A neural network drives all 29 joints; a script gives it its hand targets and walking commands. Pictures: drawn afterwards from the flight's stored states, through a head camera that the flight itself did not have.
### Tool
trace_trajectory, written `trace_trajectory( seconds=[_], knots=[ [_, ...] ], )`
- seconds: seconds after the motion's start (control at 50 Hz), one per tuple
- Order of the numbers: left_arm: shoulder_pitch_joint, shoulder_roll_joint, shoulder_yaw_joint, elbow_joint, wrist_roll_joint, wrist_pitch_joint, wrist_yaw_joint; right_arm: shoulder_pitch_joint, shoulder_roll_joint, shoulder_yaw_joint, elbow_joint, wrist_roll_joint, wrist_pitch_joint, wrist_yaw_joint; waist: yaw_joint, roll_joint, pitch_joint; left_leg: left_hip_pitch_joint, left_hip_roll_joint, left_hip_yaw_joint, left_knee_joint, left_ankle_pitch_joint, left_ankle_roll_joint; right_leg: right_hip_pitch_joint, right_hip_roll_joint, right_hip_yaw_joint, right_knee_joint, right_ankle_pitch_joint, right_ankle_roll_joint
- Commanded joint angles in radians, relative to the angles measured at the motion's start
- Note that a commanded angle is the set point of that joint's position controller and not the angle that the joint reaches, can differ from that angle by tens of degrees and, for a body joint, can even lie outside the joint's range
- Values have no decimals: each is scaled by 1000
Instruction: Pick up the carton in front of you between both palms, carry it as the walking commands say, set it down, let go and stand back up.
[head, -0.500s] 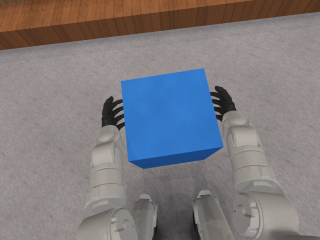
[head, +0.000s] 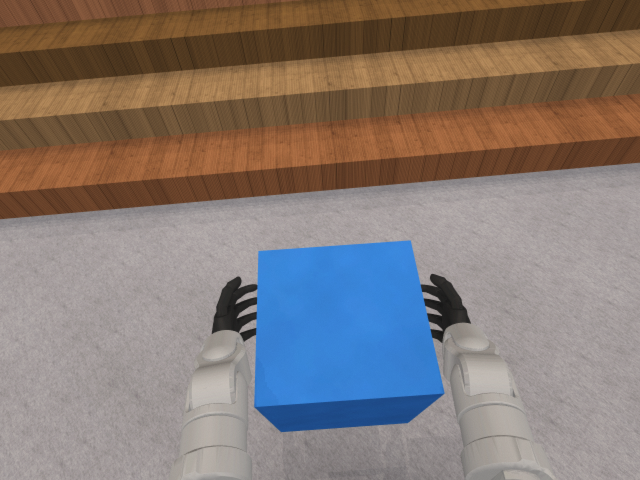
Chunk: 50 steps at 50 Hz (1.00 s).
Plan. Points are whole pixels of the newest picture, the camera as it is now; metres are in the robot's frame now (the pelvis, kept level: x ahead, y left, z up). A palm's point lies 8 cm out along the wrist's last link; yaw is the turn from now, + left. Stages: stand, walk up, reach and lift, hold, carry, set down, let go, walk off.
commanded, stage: reach and lift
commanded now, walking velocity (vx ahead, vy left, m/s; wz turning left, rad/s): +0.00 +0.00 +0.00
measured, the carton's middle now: (340, 344) +0.35 +0.00 -0.09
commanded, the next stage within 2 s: hold in 1.26 s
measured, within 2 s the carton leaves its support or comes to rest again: neither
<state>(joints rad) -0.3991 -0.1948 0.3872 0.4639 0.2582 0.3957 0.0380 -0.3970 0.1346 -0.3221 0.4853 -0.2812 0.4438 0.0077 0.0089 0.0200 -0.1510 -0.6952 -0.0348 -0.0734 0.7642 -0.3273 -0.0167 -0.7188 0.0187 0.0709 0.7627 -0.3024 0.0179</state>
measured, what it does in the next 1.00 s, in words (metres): stands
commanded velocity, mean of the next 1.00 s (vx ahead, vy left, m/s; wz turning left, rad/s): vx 0.00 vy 0.00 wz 0.00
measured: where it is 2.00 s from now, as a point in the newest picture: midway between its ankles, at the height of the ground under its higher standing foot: outside the picture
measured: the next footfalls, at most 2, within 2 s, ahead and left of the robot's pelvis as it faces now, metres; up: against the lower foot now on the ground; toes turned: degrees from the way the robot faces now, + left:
none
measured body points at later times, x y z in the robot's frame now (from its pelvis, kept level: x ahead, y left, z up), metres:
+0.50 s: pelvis +0.00 +0.00 +0.03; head -0.02 +0.00 +0.48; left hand +0.32 +0.15 +0.06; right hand +0.31 -0.15 +0.05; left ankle +0.02 +0.13 -0.71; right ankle +0.04 -0.13 -0.71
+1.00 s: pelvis +0.02 +0.00 +0.04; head -0.01 +0.00 +0.49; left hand +0.33 +0.15 +0.07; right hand +0.32 -0.15 +0.06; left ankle +0.02 +0.13 -0.71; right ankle +0.04 -0.13 -0.71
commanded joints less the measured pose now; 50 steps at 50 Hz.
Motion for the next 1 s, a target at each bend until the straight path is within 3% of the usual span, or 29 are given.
trace_trajectory(
  seconds=[0.0,0.16,0.26,0.36,0.52,0.98],
  knots=[
    [-371,-1004,-610,121,-158,49,-270,-485,963,589,-28,199,-24,238,-4,-28,-410,304,-84,-3,-169,320,4,403,88,-4,-154,309,-16],
    [-255,-981,-645,39,-176,136,-278,-388,947,633,-151,228,64,227,-12,-8,-225,500,-58,-14,-339,360,4,581,80,-4,-326,319,-13],
    [-257,-943,-583,47,-146,184,-288,-366,932,562,-126,194,120,236,-13,-4,-51,499,-51,-6,-411,213,12,595,74,-12,-387,188,-20],
    [-356,-950,-533,66,-126,184,-300,-468,937,515,-98,175,122,254,-7,-2,-15,491,-47,4,-416,104,20,591,71,-21,-388,90,-26],
    [-419,-962,-548,56,-135,183,-309,-528,961,538,-115,183,122,254,-10,-16,-91,530,-51,10,-407,133,18,637,70,-22,-389,117,-21],
    [-268,-906,-606,-95,-165,236,-300,-359,944,595,-250,225,182,230,-11,-21,-94,630,-67,4,-447,347,10,744,77,-8,-435,346,-5]
  ],
)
